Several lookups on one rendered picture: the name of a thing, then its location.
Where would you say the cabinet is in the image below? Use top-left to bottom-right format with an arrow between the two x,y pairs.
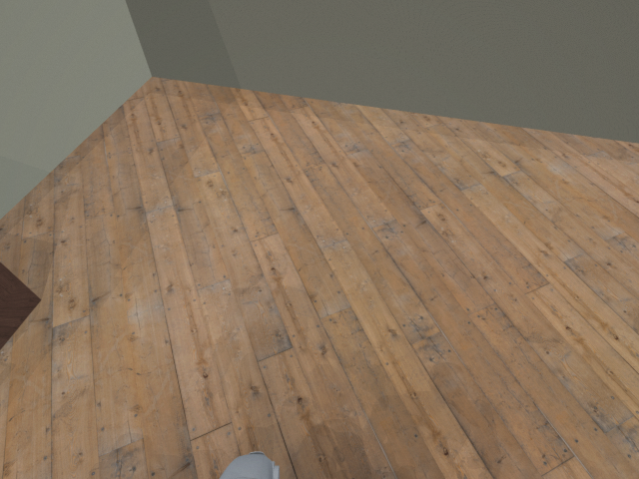
0,262 -> 41,350

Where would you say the robot left thigh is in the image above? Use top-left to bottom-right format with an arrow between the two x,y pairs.
220,454 -> 280,479

